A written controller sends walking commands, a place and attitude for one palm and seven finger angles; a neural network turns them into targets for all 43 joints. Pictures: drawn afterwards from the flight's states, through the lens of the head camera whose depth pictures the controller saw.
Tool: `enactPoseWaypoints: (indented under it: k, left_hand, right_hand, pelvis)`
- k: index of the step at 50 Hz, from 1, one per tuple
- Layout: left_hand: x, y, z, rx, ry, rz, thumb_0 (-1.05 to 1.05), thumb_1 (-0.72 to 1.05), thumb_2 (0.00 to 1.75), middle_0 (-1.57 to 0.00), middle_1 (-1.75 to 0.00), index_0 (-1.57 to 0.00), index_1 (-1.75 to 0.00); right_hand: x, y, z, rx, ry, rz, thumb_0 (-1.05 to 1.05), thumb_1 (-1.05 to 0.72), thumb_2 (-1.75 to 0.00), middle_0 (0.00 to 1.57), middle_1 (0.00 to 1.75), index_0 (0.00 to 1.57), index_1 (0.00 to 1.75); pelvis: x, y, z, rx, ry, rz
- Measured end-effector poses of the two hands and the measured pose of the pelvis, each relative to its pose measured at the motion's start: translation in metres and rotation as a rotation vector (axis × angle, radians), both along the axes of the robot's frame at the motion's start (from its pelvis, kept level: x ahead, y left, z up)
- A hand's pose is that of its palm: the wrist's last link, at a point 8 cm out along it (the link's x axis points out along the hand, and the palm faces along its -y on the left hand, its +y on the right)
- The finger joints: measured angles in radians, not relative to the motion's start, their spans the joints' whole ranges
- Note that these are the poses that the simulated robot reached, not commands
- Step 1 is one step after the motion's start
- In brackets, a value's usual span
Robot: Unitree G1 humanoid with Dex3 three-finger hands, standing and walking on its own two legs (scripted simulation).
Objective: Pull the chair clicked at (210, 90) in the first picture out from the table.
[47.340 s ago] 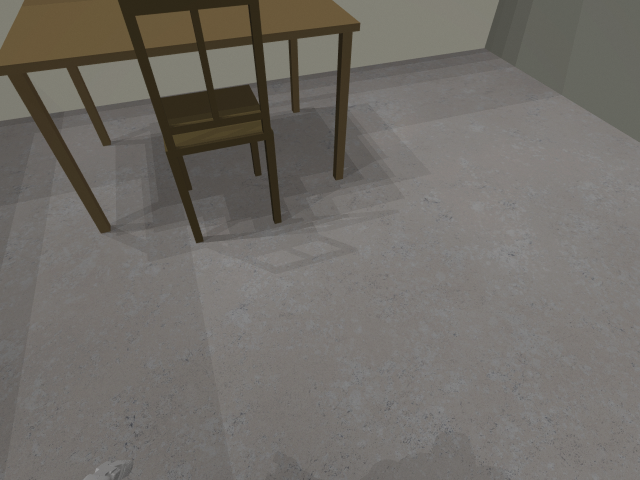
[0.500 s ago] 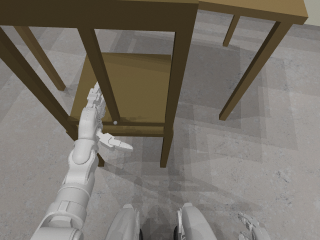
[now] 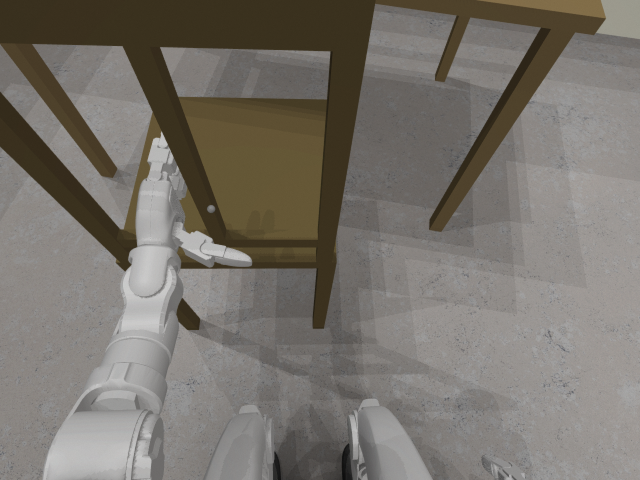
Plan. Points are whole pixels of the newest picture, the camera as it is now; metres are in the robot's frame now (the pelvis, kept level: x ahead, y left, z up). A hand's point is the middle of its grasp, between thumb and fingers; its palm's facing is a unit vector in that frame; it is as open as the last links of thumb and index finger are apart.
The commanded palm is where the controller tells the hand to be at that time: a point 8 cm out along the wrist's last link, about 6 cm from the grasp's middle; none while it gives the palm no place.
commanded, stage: push the fingers through the gap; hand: left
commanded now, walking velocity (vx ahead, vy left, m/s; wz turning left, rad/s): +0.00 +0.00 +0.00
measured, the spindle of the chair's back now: (191, 168) +0.47 +0.14 +0.07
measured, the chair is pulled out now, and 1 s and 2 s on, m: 0.22 0.22 0.28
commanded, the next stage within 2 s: hook a spindle and tug to test in 0.14 s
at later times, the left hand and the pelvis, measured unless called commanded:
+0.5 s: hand (211, 218) +0.43 +0.12 +0.02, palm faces -0.03 -1.00 -0.03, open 16.2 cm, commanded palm +0.41 +0.17 +0.03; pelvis +0.00 +0.00 +0.00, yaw +0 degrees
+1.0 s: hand (215, 210) +0.44 +0.12 +0.02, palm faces -0.01 -1.00 -0.03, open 7.7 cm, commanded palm +0.41 +0.16 +0.03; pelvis +0.00 +0.01 +0.00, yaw +0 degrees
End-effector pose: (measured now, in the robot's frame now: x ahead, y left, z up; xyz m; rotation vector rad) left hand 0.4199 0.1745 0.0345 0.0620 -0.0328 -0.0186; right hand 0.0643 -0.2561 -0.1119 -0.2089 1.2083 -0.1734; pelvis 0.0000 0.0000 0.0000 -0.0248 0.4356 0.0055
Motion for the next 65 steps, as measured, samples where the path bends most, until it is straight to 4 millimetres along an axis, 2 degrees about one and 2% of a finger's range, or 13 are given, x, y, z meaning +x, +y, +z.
enactPoseWaypoints:
  k: [6,13,18,24,32,41,46,58,65]
  left_hand:
    - [-0.004,0.003,-0.012,-0.019,0.071,0.003,-0.02,-0.5,0.3,-0.06,-0.08,-0.06,-0.08]
    - [-0.007,-0.003,-0.003,-0.032,0.003,-0.013,-0.02,-0.5,0.3,-0.06,-0.08,-0.06,-0.08]
    - [-0.004,0.0,-0.006,-0.016,0.021,-0.01,-0.02,-0.5,0.3,-0.08,-0.13,-0.08,-0.13]
    - [-0.008,0.002,-0.009,-0.03,0.039,-0.006,-0.02,-0.5,0.3,-0.14,-0.33,-0.14,-0.33]
    - [-0.003,-0.005,-0.008,-0.029,0.021,-0.019,-0.02,-0.47,0.32,-0.27,-0.72,-0.27,-0.72]
    - [0.003,-0.003,-0.01,-0.027,0.036,-0.003,-0.01,-0.16,0.45,-0.42,-1.19,-0.41,-1.19]
    - [0.002,-0.003,-0.009,-0.027,0.043,0.002,-0.01,0.1,0.56,-0.47,-1.34,-0.44,-1.34]
    - [0.003,-0.003,-0.009,-0.037,0.041,0.001,0.0,0.71,0.82,-0.46,-1.39,-0.44,-1.44]
    - [-0.001,-0.003,-0.009,-0.046,0.05,-0.003,0.01,0.73,0.8,-0.42,-1.41,-0.42,-1.44]
  right_hand:
    - [0.003,0.001,0.002,0.004,0.001,0.002,0.01,-0.9,-0.9,0.2,0.3,0.2,0.29]
    - [0.015,0.0,0.004,-0.007,-0.031,0.016,0.01,-0.9,-0.9,0.2,0.3,0.2,0.29]
    - [0.022,0.001,0.003,-0.007,-0.048,0.023,0.01,-0.9,-0.9,0.2,0.3,0.2,0.29]
    - [0.024,0.003,0.003,-0.003,-0.053,0.026,0.01,-0.9,-0.9,0.2,0.3,0.2,0.29]
    - [0.02,0.006,0.0,-0.004,-0.037,0.028,0.01,-0.9,-0.9,0.2,0.3,0.2,0.29]
    - [0.009,0.007,-0.001,-0.001,-0.008,0.01,0.01,-0.9,-0.9,0.2,0.3,0.2,0.29]
    - [0.007,0.007,0.0,0.003,0.003,0.005,0.01,-0.9,-0.9,0.2,0.3,0.2,0.29]
    - [0.015,0.006,0.005,0.001,-0.007,0.004,0.01,-0.9,-0.9,0.2,0.3,0.2,0.29]
    - [0.027,0.007,0.01,0.009,-0.035,-0.002,0.01,-0.9,-0.9,0.2,0.3,0.2,0.29]
  pelvis:
    - [0.001,-0.001,0.002,-0.003,-0.003,0.005]
    - [0.002,0.0,0.002,-0.003,-0.005,0.005]
    - [0.001,0.001,0.0,-0.004,-0.006,0.006]
    - [0.0,0.002,0.001,-0.005,-0.006,0.006]
    - [-0.001,0.003,-0.001,-0.008,-0.002,0.01]
    - [0.0,0.004,-0.002,-0.008,0.005,0.005]
    - [0.002,0.005,0.0,-0.008,0.003,0.004]
    - [0.008,0.005,0.003,-0.007,0.004,0.0]
    - [0.014,0.005,0.007,-0.005,0.004,-0.008]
